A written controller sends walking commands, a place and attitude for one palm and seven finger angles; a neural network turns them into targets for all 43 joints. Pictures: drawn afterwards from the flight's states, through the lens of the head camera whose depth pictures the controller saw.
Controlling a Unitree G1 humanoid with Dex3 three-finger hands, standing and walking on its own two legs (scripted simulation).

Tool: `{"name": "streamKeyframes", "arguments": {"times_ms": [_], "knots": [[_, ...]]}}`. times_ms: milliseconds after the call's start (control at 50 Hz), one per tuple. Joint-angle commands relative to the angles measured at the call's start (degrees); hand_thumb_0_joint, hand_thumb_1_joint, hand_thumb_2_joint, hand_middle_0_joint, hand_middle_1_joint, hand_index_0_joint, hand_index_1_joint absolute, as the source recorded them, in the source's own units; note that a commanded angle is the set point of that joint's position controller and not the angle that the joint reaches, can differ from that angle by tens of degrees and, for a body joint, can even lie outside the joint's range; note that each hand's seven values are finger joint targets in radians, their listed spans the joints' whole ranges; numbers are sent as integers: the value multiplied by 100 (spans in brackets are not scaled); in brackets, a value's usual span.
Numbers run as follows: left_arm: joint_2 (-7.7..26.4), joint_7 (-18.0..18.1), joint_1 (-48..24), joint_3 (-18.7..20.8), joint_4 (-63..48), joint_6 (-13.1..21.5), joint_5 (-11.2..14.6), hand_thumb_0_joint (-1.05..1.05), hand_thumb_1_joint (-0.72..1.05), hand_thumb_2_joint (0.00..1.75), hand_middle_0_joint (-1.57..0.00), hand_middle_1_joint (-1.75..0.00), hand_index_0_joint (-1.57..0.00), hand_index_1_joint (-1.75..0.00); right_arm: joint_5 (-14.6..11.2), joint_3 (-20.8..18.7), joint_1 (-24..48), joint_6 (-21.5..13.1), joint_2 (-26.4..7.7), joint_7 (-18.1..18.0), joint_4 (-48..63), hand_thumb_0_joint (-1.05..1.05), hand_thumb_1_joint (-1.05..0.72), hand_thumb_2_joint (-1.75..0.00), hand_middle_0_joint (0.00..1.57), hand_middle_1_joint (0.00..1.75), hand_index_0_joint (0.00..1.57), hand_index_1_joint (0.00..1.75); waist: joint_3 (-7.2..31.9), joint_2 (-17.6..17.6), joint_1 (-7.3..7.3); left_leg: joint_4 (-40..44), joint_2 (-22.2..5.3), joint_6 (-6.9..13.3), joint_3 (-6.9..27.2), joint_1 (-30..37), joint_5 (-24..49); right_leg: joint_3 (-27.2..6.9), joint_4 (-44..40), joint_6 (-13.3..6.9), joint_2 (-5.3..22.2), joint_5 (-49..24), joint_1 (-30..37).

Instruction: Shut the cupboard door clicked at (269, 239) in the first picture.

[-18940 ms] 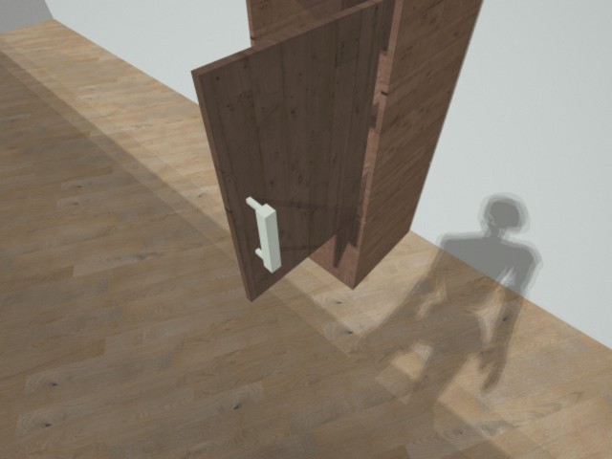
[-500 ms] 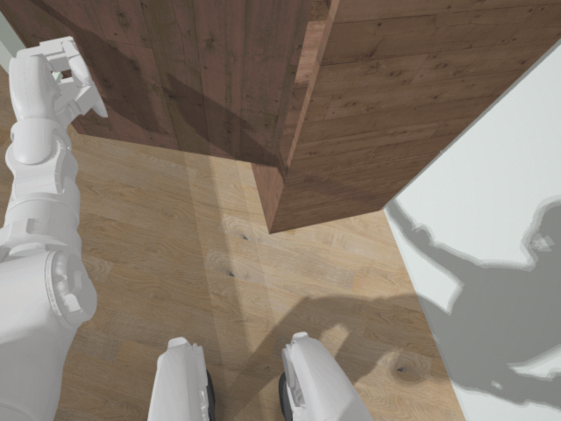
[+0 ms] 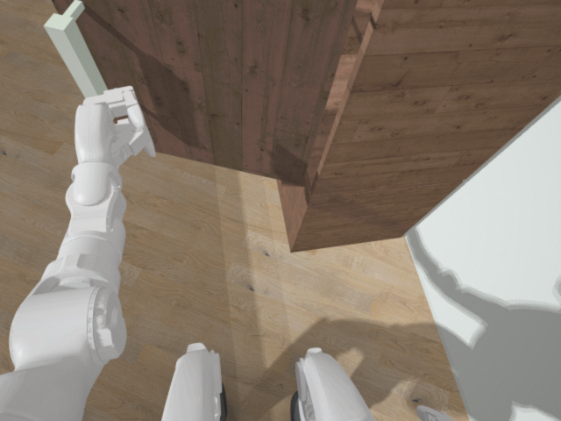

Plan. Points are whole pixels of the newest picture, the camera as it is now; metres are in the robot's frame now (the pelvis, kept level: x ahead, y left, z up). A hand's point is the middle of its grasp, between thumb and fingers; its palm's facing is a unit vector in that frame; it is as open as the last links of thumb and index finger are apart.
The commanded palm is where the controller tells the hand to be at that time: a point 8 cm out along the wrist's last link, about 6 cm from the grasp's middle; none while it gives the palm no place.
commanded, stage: draw the hand back to the body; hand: left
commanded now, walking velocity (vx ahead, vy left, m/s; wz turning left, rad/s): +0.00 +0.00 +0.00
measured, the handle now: (93, 65) +0.64 +0.25 +0.04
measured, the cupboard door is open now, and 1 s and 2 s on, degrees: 68 68 68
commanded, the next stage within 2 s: step back with the hand held close in 1.52 s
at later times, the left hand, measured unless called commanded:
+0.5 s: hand (58, 178) +0.37 +0.20 +0.16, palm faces +0.08 -0.99 -0.11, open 3.1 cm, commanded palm +0.32 +0.25 +0.17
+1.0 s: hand out of the picture +0.27 +0.25 +0.26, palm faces +0.41 -0.83 -0.38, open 5.0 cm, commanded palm +0.21 +0.29 +0.28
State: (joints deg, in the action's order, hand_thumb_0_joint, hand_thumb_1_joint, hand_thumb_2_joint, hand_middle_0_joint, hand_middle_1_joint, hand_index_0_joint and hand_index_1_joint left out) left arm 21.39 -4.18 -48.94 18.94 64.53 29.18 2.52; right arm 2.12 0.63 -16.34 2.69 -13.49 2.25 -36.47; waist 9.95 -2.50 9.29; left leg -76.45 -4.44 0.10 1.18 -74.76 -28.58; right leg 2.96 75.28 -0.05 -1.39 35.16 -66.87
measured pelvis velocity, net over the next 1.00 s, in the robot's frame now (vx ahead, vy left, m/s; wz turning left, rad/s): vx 0.06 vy -0.01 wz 0.04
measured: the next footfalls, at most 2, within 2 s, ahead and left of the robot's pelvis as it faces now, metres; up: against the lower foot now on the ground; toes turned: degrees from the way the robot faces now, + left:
none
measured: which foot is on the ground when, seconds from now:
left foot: down 0.00-1.00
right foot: down 0.00-1.00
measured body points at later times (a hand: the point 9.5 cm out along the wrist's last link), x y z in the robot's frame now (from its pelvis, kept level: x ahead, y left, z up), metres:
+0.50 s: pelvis +0.02 +0.00 +0.09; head +0.07 +0.00 +0.53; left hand +0.36 +0.25 +0.16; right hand +0.16 -0.26 -0.01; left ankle +0.06 +0.12 -0.60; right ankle +0.00 -0.13 -0.60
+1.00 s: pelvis +0.06 -0.01 +0.13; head +0.04 -0.04 +0.58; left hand +0.24 +0.29 +0.28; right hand +0.27 -0.20 +0.05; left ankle +0.06 +0.12 -0.61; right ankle +0.00 -0.13 -0.61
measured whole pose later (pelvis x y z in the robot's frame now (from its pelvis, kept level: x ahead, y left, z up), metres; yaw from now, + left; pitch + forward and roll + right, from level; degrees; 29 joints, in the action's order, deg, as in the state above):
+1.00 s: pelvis +0.06 -0.01 +0.13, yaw +2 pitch -1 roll +0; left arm 18.8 5.3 19.2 14.0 -12.3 1.7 3.5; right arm -1.1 3.2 -9.8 -1.8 -12.4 -4.5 -33.1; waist 1.4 -4.0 -3.4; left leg -25.8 -1.3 -0.6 -2.2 -10.8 -13.5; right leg 1.2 24.8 -0.1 0.7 18.8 -4.4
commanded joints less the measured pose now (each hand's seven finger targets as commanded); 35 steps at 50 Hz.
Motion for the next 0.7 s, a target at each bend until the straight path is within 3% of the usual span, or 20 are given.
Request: {"name": "streamKeyframes", "arguments": {"times_ms": [0, 40, 80, 100, 120, 160, 220, 240, 320, 340, 380, 420, 440, 460, 480, 540, 680], "knots": [[1130, -128, -1526, 240, -2139, 331, 290, 0, 90, 90, -130, -150, -130, -150, -105, -430, -887, -9, -995, -50, 501, 0, -90, -90, 20, 30, 20, 30, 3629, -816, -327, 1051, 238, 57, 180, 3863, 2242, -60, -1215, -144, -167, -2422, 1223], [1094, -185, -823, 183, -2542, 114, 390, 0, 90, 90, -130, -150, -130, -150, -185, -421, -901, 27, -982, -66, 607, 0, -90, -90, 20, 30, 20, 30, 3538, -609, -403, 1271, 239, 59, 174, 4003, 2373, -35, -1369, -133, -202, -2616, 1572], [800, -205, -502, -32, -3196, -122, 541, 0, 90, 90, -130, -150, -130, -150, -287, -430, -823, 25, -923, -97, 715, 0, -90, -90, 20, 30, 20, 30, 3267, -414, -386, 1499, 260, 97, 76, 4077, 2237, -37, -1687, -76, -211, -2700, 1905], [953, -182, -263, 102, -3307, -230, 613, 0, 90, 90, -130, -150, -130, -150, -323, -420, -809, 27, -935, -140, 745, 0, -90, -90, 20, 30, 20, 30, 3024, -121, -413, 1630, 267, 117, 46, 3919, 2061, -52, -1844, -56, -216, -2666, 2147], [970, -164, -198, 67, -3530, -285, 653, 0, 90, 90, -130, -150, -130, -150, -349, -405, -760, 13, -926, -189, 767, 0, -90, -90, 20, 30, 20, 30, 2798, -69, -398, 1767, 270, 129, 17, 3867, 1914, -61, -1963, -42, -212, -2603, 2281], [820, -132, 12, -61, -3923, -304, 743, 0, 90, 90, -130, -150, -130, -150, -387, -370, -664, -81, -891, -270, 794, 0, -90, -90, 20, 30, 20, 30, 2459, -152, -406, 1990, 284, 131, -3, 4064, 1780, -52, -2188, -36, -217, -2495, 2377], [481, -166, 526, -399, -4035, -303, 803, 0, 90, 90, -130, -150, -130, -150, -420, -351, -563, -215, -868, -331, 750, 0, -90, -90, 20, 30, 20, 30, 1842, 8, -357, 2310, 289, 143, -32, 4180, 1499, -27, -2510, -31, -214, -2268, 2483], [489, -197, 618, -414, -4120, -290, 823, 0, 90, 90, -130, -150, -130, -150, -433, -350, -538, -265, -876, -355, 739, 0, -90, -90, 20, 30, 20, 30, 1661, -129, -362, 2396, 303, 148, -44, 4290, 1438, -30, -2616, -47, -212, -2197, 2491], [294, -439, 1567, -570, -4316, -442, 986, 0, 90, 90, -130, -150, -130, -150, -481, -327, -295, -384, -858, -371, 873, 0, -90, -90, 20, 30, 20, 30, 1351, -196, -535, 2798, 322, 128, -72, 4592, 1404, 7, -2905, -64, -173, -2176, 2822], [355, -498, 1707, -539, -4536, -478, 1044, 0, 90, 90, -127, -147, -127, -147, -497, -316, -256, -423, -862, -384, 922, 0, -90, -90, 20, 30, 20, 30, 1369, -300, -583, 2847, 338, 143, -78, 4717, 1498, 0, -2943, -79, -172, -2278, 2959], [492, -590, 2173, -362, -4701, -606, 1163, 0, 90, 90, -122, -141, -122, -141, -515, -287, -92, -464, -843, -407, 1022, 0, -90, -90, 20, 30, 20, 30, 1230, -42, -701, 3024, 342, 146, -96, 4707, 1578, 2, -3041, -64, -152, -2424, 3256], [549, -667, 2323, -294, -5162, -671, 1270, 0, 90, 90, -116, -135, -116, -135, -540, -268, 86, -528, -820, -423, 1126, 0, -90, -90, 20, 30, 20, 30, 1166, -81, -765, 3144, 353, 155, -123, 4845, 1667, -19, -3140, -61, -138, -2550, 3469], [929, -111, 2687, -470, -5530, -990, 505, 0, 90, 90, -113, -132, -113, -132, -513, -313, 321, -319, -671, -551, 1232, 0, -90, -90, 20, 30, 20, 30, 1502, -213, -971, 3396, 422, 158, -217, 5348, 1862, -319, -3480, -139, 12, -2689, 3768], [569, 183, 2865, -693, -5943, -1222, 449, 0, 90, 90, -111, -129, -111, -129, -516, -260, 448, -257, -586, -622, 1372, 0, -90, -90, 20, 30, 20, 30, 1153, -207, -854, 3591, 398, 155, -214, 5429, 1841, -269, -3666, -113, 20, -2665, 3804], [519, 400, 3040, -773, -6074, -1427, 357, 0, 90, 90, -108, -126, -108, -126, -510, -250, 532, -222, -600, -676, 1364, 0, -90, -90, 20, 30, 20, 30, 907, -132, -843, 3735, 373, 158, -232, 5507, 1729, -249, -3827, -89, 30, -2568, 3902], [705, 811, 3291, -663, -6650, -1787, 224, 0, 90, 90, -100, -117, -100, -117, -492, -193, 755, -225, -623, -840, 1347, 0, -90, -90, 20, 30, 20, 30, 706, 99, -835, 4060, 352, 193, -210, 5870, 1900, -198, -4164, -84, 43, -2720, 4339], [578, 1043, 4259, -585, -7413, -2231, 136, 0, 90, 90, -81, -96, -81, -96, -444, -45, 1070, -429, -525, -875, 1270, 0, -90, -90, 20, 30, 20, 30, 201, -107, -995, 4771, 350, 164, -269, 6718, 2409, -117, -4832, -76, 105, -3188, 5109]]}}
